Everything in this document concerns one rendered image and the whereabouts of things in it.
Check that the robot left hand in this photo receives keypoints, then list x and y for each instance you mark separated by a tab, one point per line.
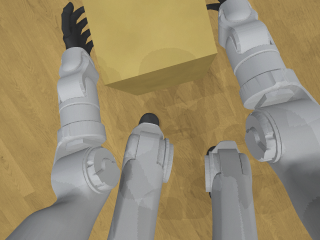
72	30

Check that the left robot foot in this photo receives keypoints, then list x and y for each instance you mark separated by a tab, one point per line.
149	118

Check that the robot left forearm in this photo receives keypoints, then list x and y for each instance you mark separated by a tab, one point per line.
78	102

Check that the robot left upper arm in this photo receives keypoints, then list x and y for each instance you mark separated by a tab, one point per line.
82	182

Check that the carton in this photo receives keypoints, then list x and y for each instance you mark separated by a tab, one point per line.
147	45

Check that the robot right forearm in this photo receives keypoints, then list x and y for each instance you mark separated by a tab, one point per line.
255	60

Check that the robot right hand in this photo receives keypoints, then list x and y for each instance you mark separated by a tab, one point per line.
215	6

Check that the robot left shin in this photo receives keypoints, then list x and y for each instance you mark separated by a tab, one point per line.
133	140

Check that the robot right upper arm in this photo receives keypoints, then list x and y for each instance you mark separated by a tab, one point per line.
287	136

